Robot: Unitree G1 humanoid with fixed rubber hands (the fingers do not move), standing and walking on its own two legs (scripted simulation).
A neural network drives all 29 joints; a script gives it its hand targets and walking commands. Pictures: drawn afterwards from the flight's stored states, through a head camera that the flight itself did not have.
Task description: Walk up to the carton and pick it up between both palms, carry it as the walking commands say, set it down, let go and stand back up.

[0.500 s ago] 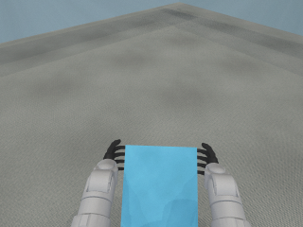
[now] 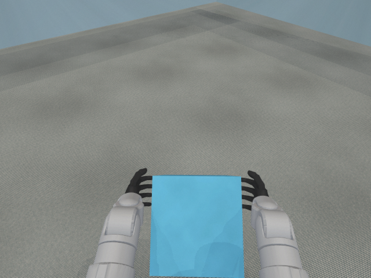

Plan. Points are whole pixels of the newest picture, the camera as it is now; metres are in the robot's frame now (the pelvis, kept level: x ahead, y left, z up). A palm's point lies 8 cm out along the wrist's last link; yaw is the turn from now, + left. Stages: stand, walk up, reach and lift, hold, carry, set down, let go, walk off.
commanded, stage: carry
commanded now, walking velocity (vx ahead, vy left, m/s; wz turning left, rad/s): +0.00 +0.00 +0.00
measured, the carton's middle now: (195, 214) +0.31 -0.02 -0.10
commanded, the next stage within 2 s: hold in 1.92 s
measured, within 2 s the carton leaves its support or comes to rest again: neither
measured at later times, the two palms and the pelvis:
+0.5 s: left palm (135, 199) +0.28 +0.12 +0.03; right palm (264, 206) +0.27 -0.16 +0.02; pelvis -0.01 +0.00 +0.00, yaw +0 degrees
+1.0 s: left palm (136, 201) +0.27 +0.12 +0.03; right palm (264, 207) +0.27 -0.16 +0.02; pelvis -0.01 -0.01 +0.00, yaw -1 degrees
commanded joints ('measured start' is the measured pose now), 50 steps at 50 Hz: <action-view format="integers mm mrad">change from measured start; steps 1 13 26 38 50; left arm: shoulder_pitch -516 -533 -551 -449 -413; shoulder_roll -907 -924 -944 -928 -943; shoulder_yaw -514 -565 -566 -575 -575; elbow -182 -290 -223 -269 -203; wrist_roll -249 -301 -278 -291 -283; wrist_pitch -104 -71 -89 -86 -57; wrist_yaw -262 -251 -255 -262 -263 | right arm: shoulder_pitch -497 -617 -506 -496 -421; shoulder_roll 939 941 970 939 955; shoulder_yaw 586 707 631 696 673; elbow -139 -330 -131 -323 -230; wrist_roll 279 368 311 345 325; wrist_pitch -87 -61 -72 -77 -50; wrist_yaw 278 258 285 274 276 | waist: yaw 4 -8 0 -9 -2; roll -42 -28 61 -65 -54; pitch -316 -454 -294 -470 -358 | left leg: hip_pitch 15 98 -36 121 48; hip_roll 162 140 182 152 182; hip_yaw -153 -109 -193 -91 -135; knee -137 -49 -247 -65 -124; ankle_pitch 228 398 84 411 299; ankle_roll -12 -24 -5 -40 -9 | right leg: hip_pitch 218 257 191 263 221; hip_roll -88 -102 -50 -96 -89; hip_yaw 73 98 63 86 82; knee -54 -31 -49 -18 -50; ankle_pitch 179 402 2 413 240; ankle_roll -46 -65 -46 -59 -51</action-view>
